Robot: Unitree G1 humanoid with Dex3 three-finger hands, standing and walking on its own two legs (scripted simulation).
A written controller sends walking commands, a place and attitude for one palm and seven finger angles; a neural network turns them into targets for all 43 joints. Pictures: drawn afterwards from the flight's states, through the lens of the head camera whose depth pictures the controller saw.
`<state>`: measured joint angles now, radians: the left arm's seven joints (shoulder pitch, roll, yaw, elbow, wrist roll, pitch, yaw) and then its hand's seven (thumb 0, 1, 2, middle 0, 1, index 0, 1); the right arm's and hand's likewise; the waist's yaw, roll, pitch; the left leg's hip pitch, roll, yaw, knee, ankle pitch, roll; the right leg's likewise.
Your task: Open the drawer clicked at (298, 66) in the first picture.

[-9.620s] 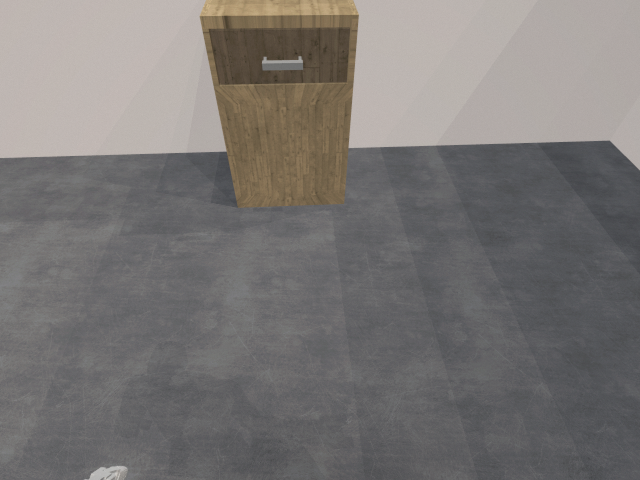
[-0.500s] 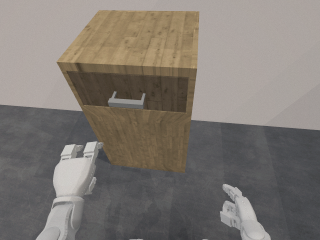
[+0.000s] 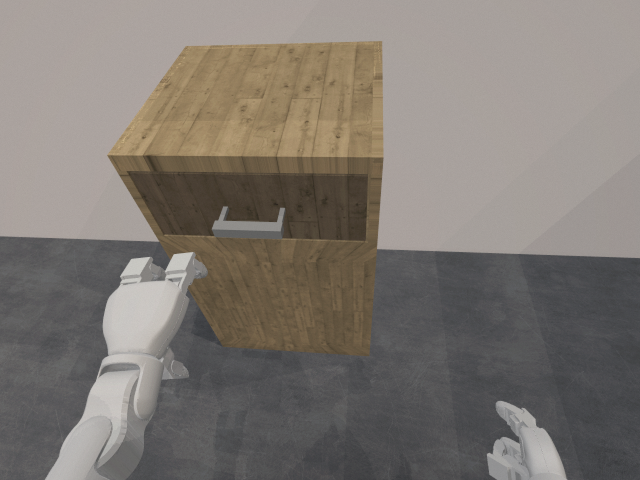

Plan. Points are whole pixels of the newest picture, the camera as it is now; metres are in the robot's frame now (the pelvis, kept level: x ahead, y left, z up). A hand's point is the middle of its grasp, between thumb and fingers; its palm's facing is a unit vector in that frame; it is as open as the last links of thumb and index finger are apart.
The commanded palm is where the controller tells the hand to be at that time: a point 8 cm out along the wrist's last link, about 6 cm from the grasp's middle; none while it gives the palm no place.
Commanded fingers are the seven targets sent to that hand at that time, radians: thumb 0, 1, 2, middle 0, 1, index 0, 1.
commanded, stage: raise the hand with hooked fingers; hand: left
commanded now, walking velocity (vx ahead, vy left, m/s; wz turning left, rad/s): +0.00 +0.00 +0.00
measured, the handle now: (250, 221) +0.57 +0.22 -0.07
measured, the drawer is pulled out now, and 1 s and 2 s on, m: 0.00 0.00 0.00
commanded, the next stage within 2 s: move the hooked fingers above the handle in 0.72 s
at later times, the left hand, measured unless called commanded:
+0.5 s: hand (156, 275) +0.32 +0.25 +0.09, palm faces +0.02 -0.07 -1.00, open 13.9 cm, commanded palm +0.29 +0.25 +0.14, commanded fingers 0.00 -0.50 0.30 -0.30 -1.20 -0.30 -1.20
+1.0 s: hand (165, 281) +0.32 +0.24 +0.08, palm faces +0.01 -0.06 -1.00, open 13.9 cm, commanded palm +0.31 +0.25 +0.13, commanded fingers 0.00 -0.50 0.30 -0.30 -1.20 -0.30 -1.20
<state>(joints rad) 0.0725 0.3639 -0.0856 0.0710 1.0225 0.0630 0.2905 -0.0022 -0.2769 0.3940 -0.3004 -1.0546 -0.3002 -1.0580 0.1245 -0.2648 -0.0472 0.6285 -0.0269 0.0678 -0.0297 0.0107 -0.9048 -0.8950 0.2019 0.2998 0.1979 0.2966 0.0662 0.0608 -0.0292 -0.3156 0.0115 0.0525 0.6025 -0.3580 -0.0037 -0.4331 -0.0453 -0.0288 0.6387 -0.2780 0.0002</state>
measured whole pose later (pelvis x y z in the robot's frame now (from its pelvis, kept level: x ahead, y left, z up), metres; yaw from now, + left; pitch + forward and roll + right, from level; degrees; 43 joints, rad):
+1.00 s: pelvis +0.01 +0.00 +0.01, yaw +1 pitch +4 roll +1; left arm -0.17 0.43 -0.08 0.22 0.99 -0.02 0.13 0.00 -0.49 0.30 -0.31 -1.20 -0.31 -1.20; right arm 0.13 -0.24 -0.02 0.65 0.00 0.09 -0.03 0.01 -0.90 -0.89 0.20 0.30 0.20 0.30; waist 0.08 0.07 -0.02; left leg -0.24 0.01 0.03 0.47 -0.29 0.00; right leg -0.34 -0.05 -0.05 0.50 -0.22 0.00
